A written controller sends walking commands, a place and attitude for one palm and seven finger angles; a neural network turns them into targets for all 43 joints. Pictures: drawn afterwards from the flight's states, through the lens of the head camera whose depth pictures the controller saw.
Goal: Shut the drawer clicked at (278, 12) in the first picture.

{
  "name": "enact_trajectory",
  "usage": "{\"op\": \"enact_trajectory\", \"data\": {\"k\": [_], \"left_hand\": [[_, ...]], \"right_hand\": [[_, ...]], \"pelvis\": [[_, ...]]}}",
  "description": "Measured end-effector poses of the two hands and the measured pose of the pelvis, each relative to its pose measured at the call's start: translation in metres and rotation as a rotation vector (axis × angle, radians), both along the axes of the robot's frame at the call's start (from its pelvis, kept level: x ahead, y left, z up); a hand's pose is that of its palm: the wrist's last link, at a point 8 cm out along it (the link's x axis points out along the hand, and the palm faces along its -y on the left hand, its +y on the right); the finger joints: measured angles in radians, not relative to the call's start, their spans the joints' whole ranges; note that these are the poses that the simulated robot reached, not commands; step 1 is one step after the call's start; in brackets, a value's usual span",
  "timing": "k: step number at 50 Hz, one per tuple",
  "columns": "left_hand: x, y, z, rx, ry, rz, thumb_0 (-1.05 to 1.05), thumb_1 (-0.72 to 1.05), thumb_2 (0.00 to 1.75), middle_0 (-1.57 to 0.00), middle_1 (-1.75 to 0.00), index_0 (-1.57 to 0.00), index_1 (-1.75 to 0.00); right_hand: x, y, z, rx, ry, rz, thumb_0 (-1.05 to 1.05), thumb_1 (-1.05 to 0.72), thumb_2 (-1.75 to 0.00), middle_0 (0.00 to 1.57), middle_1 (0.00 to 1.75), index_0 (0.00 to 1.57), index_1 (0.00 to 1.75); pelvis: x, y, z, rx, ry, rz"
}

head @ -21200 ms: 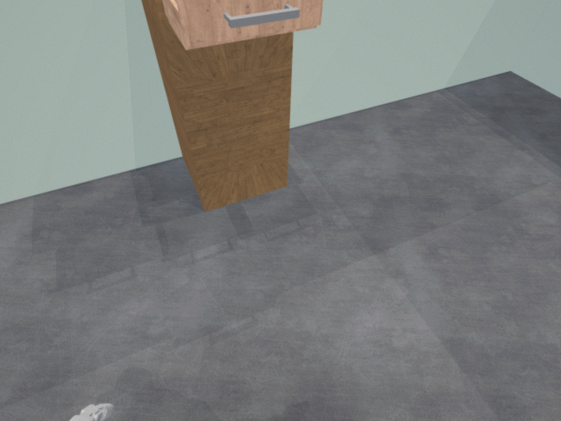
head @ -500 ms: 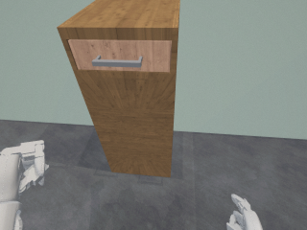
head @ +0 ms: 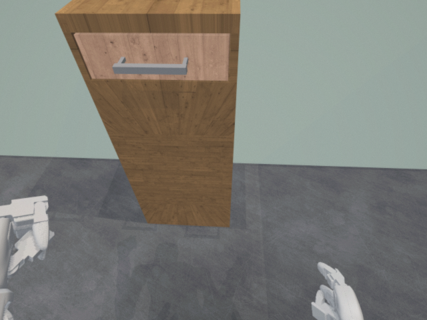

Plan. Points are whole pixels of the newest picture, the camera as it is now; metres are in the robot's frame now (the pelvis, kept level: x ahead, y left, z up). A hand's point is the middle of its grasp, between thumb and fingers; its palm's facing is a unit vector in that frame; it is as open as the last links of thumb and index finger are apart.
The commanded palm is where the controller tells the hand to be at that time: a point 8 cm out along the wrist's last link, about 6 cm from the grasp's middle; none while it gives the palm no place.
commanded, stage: step back with the hand held close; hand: left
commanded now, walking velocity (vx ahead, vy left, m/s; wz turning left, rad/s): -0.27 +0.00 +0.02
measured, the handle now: (152, 64) +0.66 +0.21 +0.15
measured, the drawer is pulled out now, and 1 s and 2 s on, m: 0.00 0.00 0.00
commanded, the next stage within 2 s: stop stepping back and stand still in 1.04 s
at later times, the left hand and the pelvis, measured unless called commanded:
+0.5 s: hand (17, 287) +0.13 +0.24 +0.16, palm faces +0.40 -0.79 -0.46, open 3.2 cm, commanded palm +0.06 +0.29 +0.17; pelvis -0.07 +0.01 -0.02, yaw +0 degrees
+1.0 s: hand out of the picture +0.03 +0.26 +0.17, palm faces +0.46 -0.77 -0.45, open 3.2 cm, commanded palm -0.04 +0.29 +0.17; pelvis -0.15 +0.01 -0.02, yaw +4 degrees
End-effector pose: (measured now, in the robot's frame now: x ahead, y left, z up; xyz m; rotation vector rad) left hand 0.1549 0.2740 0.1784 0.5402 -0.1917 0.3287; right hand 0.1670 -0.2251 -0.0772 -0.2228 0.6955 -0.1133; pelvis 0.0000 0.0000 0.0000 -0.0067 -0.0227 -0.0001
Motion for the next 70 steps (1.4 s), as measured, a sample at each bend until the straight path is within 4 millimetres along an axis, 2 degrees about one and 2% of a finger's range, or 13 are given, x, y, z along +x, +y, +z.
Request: {"op": "enact_trajectory", "data": {"k": [7, 19, 30, 36, 41, 45, 49, 54, 58, 60, 63, 66, 70], "left_hand": [[-0.012, 0.006, -0.001, 0.048, 0.027, -0.025, 0.02, 0.89, 0.9, -1.4, -1.6, -1.4, -1.6], [-0.052, 0.001, 0.0, 0.066, -0.071, -0.017, 0.02, 0.89, 0.9, -1.41, -1.6, -1.4, -1.6], [-0.079, 0.01, 0.0, 0.078, -0.141, -0.012, 0.02, 0.88, 0.9, -1.41, -1.6, -1.4, -1.6], [-0.101, 0.007, -0.001, 0.089, -0.145, -0.005, 0.02, 0.89, 0.9, -1.41, -1.6, -1.4, -1.6], [-0.123, 0.006, -0.006, 0.046, -0.15, -0.043, 0.02, 0.88, 0.9, -1.41, -1.6, -1.4, -1.6], [-0.143, 0.016, -0.004, 0.073, -0.16, -0.038, 0.01, 0.88, 0.9, -1.41, -1.6, -1.4, -1.6], [-0.165, 0.026, 0.005, 0.081, -0.182, 0.009, 0.02, 0.88, 0.9, -1.41, -1.6, -1.4, -1.6], [-0.189, 0.014, 0.004, 0.03, -0.191, 0.016, 0.02, 0.89, 0.9, -1.41, -1.6, -1.4, -1.6], [-0.192, 0.002, 0.002, -0.006, -0.165, -0.049, 0.02, 0.89, 0.9, -1.41, -1.6, -1.41, -1.6], [-0.194, 0.003, 0.002, -0.012, -0.152, -0.071, 0.01, 0.88, 0.9, -1.41, -1.6, -1.41, -1.6], [-0.199, 0.008, -0.004, 0.001, -0.129, -0.104, 0.01, 0.88, 0.9, -1.41, -1.6, -1.4, -1.6], [-0.212, 0.01, -0.006, 0.014, -0.078, -0.114, 0.02, 0.88, 0.9, -1.41, -1.6, -1.4, -1.6], [-0.241, 0.004, 0.002, 0.033, -0.043, -0.106, 0.02, 0.89, 0.9, -1.41, -1.6, -1.4, -1.6]], "right_hand": [[-0.021, -0.01, -0.005, -0.024, 0.039, -0.066, 0.01, -0.91, -0.9, 0.2, 0.3, 0.2, 0.3], [-0.047, -0.003, -0.006, -0.014, -0.024, -0.042, 0.01, -0.91, -0.9, 0.2, 0.3, 0.2, 0.3], [-0.092, -0.001, -0.01, -0.036, -0.005, -0.064, 0.01, -0.91, -0.9, 0.2, 0.3, 0.2, 0.3], [-0.102, -0.003, -0.015, -0.03, 0.002, -0.017, 0.01, -0.9, -0.9, 0.2, 0.3, 0.2, 0.3], [-0.112, -0.003, -0.012, -0.058, 0.016, -0.014, 0.01, -0.9, -0.9, 0.2, 0.3, 0.2, 0.3], [-0.123, 0.004, -0.006, -0.079, -0.023, -0.014, 0.01, -0.91, -0.9, 0.2, 0.3, 0.2, 0.3], [-0.139, 0.016, 0.001, -0.042, -0.042, 0.006, 0.01, -0.91, -0.9, 0.2, 0.3, 0.2, 0.3], [-0.155, 0.024, 0.0, 0.004, -0.061, 0.063, 0.01, -0.9, -0.9, 0.2, 0.3, 0.2, 0.3], [-0.179, 0.021, -0.003, -0.013, 0.003, 0.059, 0.01, -0.9, -0.9, 0.2, 0.3, 0.21, 0.3], [-0.193, 0.02, 0.001, -0.025, 0.02, 0.03, 0.01, -0.9, -0.9, 0.2, 0.3, 0.21, 0.3], [-0.212, 0.014, 0.003, -0.043, -0.021, -0.023, 0.01, -0.9, -0.9, 0.2, 0.3, 0.21, 0.3], [-0.236, 0.01, 0.01, -0.04, -0.038, -0.054, 0.01, -0.9, -0.9, 0.2, 0.3, 0.21, 0.3], [-0.268, 0.003, 0.016, -0.032, -0.052, -0.065, 0.01, -0.9, -0.9, 0.2, 0.3, 0.2, 0.3]], "pelvis": [[-0.014, 0.006, -0.004, 0.015, 0.015, -0.003], [-0.051, 0.004, -0.015, 0.014, 0.016, -0.001], [-0.076, 0.006, -0.02, -0.005, 0.006, 0.038], [-0.093, -0.001, -0.023, -0.007, 0.014, 0.044], [-0.115, 0.006, -0.024, -0.006, 0.01, 0.05], [-0.133, 0.012, -0.026, -0.034, 0.002, 0.051], [-0.147, 0.007, -0.017, -0.063, 0.017, 0.066], [-0.171, -0.002, -0.018, -0.027, 0.069, 0.019], [-0.192, 0.001, -0.012, -0.012, 0.061, -0.01], [-0.198, 0.003, -0.008, 0.002, 0.062, -0.011], [-0.21, 0.01, -0.015, -0.01, 0.062, 0.002], [-0.228, 0.009, -0.011, 0.016, 0.038, -0.01], [-0.245, 0.005, -0.004, 0.002, 0.019, -0.016]]}}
